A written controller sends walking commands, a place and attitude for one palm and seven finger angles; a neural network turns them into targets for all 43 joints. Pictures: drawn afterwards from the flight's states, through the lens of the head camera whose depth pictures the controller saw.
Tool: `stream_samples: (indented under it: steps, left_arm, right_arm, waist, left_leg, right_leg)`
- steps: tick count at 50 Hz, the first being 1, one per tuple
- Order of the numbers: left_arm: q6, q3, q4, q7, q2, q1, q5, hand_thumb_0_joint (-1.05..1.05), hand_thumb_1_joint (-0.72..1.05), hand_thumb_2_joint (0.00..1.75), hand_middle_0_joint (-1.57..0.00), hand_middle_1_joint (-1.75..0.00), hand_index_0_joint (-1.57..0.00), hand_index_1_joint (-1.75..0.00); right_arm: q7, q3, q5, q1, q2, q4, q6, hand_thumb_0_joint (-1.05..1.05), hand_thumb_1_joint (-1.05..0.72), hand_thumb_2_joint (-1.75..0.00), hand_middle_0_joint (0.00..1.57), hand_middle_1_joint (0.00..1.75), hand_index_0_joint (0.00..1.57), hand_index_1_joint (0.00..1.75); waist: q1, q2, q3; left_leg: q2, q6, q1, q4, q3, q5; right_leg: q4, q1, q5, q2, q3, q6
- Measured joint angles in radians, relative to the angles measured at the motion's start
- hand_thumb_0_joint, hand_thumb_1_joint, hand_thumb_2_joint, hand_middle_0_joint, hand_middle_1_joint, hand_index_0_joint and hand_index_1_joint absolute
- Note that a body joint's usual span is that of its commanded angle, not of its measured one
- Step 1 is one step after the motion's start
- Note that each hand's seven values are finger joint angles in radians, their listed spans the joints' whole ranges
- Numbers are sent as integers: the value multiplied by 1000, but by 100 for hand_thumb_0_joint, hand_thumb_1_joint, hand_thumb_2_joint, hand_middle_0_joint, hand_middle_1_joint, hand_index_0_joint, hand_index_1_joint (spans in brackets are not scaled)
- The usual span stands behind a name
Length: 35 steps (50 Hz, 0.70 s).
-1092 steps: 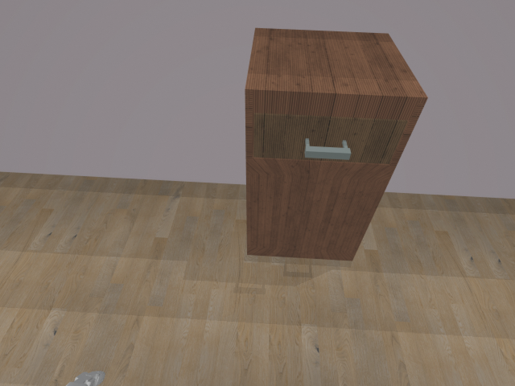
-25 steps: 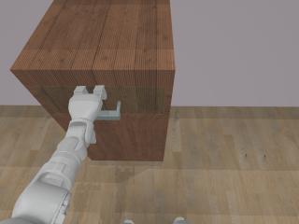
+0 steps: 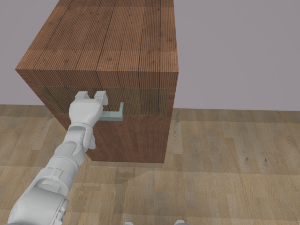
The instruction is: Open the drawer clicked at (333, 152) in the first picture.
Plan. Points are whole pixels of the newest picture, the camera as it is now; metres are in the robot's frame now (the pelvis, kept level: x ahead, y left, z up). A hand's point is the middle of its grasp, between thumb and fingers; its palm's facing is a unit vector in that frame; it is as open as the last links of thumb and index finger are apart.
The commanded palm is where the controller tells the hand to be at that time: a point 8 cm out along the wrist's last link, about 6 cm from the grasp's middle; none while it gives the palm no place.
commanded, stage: re-aim the fingers above the handle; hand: left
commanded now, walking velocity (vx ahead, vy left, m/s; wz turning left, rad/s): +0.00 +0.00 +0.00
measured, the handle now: (105, 110) +0.49 +0.17 -0.06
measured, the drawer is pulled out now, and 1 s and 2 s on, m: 0.00 0.00 0.00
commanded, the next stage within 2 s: lower the fingers behind the handle in 1.02 s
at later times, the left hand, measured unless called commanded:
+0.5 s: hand (98, 125) +0.39 +0.16 +0.00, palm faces -0.08 -0.04 -1.00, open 13.8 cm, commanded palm +0.37 +0.16 +0.05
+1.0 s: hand (105, 130) +0.38 +0.14 -0.01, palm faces -0.14 -0.10 -0.99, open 13.8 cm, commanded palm +0.37 +0.17 +0.05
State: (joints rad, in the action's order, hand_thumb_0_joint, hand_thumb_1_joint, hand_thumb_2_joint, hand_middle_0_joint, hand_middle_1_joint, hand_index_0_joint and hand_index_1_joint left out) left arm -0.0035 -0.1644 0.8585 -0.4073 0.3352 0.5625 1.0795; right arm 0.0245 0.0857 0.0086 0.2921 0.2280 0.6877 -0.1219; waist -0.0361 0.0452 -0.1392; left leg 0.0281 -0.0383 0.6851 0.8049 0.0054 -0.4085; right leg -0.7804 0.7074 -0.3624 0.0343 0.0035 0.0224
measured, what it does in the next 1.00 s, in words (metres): stands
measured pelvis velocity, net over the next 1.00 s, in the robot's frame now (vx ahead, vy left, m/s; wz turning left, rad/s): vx -0.01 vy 0.00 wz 0.02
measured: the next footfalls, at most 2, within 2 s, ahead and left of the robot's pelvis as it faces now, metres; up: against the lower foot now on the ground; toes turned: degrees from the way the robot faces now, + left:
none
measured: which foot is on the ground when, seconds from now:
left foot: down 0.00-1.00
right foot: down 0.00-1.00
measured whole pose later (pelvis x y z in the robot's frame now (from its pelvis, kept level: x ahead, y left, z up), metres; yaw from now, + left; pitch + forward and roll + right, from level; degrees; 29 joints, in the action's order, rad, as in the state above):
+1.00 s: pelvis -0.01 +0.00 +0.00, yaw +1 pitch +14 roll +0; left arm -0.06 -0.25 0.73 -0.30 0.30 0.49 1.04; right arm 0.06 0.06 0.01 0.26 0.23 0.68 -0.10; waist -0.03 0.03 -0.12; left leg 0.04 -0.03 0.64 0.79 -0.01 -0.39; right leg -0.78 0.67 -0.36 0.02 0.02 0.03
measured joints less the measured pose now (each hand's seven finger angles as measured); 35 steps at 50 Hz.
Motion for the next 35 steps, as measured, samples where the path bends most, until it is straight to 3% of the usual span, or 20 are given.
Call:
stream_samples:
  steps: [3, 6, 10, 14, 18, 21, 26, 31, 35]
  left_arm:
    - [-30, -19, -71, 3, -34, -35, -11, -1, -49, 31, -32, -120, -32, -120]
    - [-36, -18, -108, -22, -77, -80, 7, -1, -49, 31, -32, -120, -32, -120]
    - [-1, 8, -99, -76, -105, -110, 64, 0, -49, 31, -32, -120, -32, -120]
    - [61, 30, -64, -97, -78, -103, 70, 0, -49, 31, -32, -120, -32, -120]
    - [103, 18, -41, -58, -35, -73, 24, 0, -49, 31, -32, -120, -32, -120]
    - [104, -31, -35, -2, -25, -45, -16, -1, -49, 31, -32, -120, -32, -120]
    - [16, -89, -40, 60, -63, -13, -21, -1, -49, 31, -32, -120, -32, -120]
    - [-76, -18, -51, -14, -93, -17, 52, -1, -49, 31, -32, -120, -32, -120]
    - [-33, 64, -55, -113, -68, -31, 83, 0, -49, 31, -32, -120, -32, -120]
  right_arm:
    - [-6, 8, 4, -3, 6, 4, -3, 1, -91, -90, 20, 30, 20, 30]
    - [-18, 4, 4, -15, 9, -5, -13, 1, -91, -90, 20, 30, 20, 30]
    - [-27, -14, 7, -48, 1, -23, -29, 1, -91, -90, 20, 30, 20, 30]
    - [-17, -30, 0, -76, -14, -36, -32, 1, -91, -90, 20, 30, 20, 30]
    - [-1, -34, -12, -80, -21, -34, -21, 0, -91, -90, 20, 30, 20, 30]
    - [9, -32, -17, -68, -18, -26, -9, 1, -91, -90, 20, 30, 20, 30]
    - [15, -27, -8, -55, -4, -20, 9, 1, -91, -90, 20, 30, 20, 30]
    - [10, -23, 8, -62, 0, -24, 11, 1, -91, -90, 20, 30, 20, 30]
    - [1, -22, 19, -64, -3, -23, -4, 0, -91, -90, 20, 30, 20, 30]
  waist:
    - [5, 5, -12]
    - [5, 7, -27]
    - [4, 6, -25]
    - [7, 5, -3]
    - [15, 8, 13]
    - [22, 7, 14]
    - [18, -3, 10]
    - [-4, -14, -6]
    - [-8, -12, -11]
  left_leg:
    - [0, -1, -8, 3, -1, -4]
    - [-1, -4, -21, 3, 10, -10]
    - [-3, -5, -34, 5, 30, -13]
    - [-2, -4, -46, -4, 35, -3]
    - [1, 0, -59, -26, 22, 15]
    - [5, 2, -66, -37, 5, 25]
    - [10, 3, -57, -26, -8, 23]
    - [2, 4, -9, 14, 15, 2]
    - [-6, 5, 19, 35, 38, -10]
  right_leg:
    - [2, -10, -2, 0, 1, -2]
    - [-3, -18, -5, 2, -10, -3]
    - [-20, -17, -9, 4, -29, -4]
    - [-21, -23, -3, 3, -35, -2]
    - [3, -42, 11, -1, -22, 0]
    - [20, -58, 17, -5, -5, 2]
    - [13, -54, 11, -11, 8, 4]
    - [-36, 6, -4, -2, -13, 5]
    - [-68, 47, -11, 8, -35, 6]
